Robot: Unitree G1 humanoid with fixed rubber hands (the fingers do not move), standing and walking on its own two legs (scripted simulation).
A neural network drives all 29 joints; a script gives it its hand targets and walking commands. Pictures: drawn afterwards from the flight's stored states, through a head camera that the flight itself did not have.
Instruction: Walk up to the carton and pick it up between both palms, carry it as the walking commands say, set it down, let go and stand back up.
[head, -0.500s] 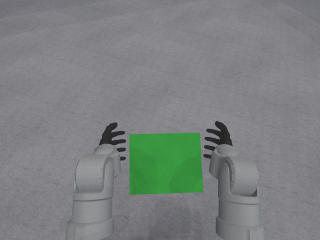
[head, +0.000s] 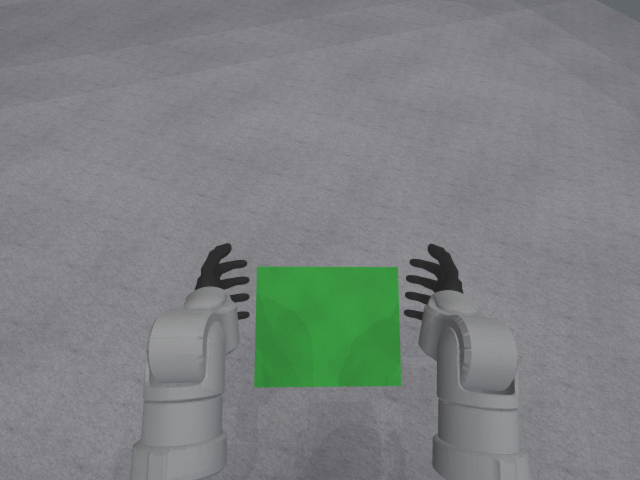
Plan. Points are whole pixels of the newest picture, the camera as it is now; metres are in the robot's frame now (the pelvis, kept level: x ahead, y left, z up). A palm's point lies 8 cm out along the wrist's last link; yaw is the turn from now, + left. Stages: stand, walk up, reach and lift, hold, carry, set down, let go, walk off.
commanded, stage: carry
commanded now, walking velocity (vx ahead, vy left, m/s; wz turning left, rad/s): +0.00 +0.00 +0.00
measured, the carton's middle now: (324, 320) +0.36 -0.01 -0.07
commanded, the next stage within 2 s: none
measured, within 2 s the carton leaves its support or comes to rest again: neither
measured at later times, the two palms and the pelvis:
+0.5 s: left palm (230, 186) +0.51 +0.14 +0.05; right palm (407, 187) +0.51 -0.12 +0.06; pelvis +0.21 +0.01 -0.01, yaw -1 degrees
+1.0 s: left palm (239, 121) +0.74 +0.16 +0.00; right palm (380, 122) +0.73 -0.11 +0.01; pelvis +0.44 +0.03 -0.02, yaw -3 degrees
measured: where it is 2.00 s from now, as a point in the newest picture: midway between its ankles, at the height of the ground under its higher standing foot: (298, 281)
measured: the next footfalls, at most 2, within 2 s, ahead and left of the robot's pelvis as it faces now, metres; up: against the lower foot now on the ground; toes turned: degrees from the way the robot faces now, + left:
right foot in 0.24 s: +0.12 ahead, -0.11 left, +0.00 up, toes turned -6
left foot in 0.44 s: +0.21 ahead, +0.09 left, +0.00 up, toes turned +6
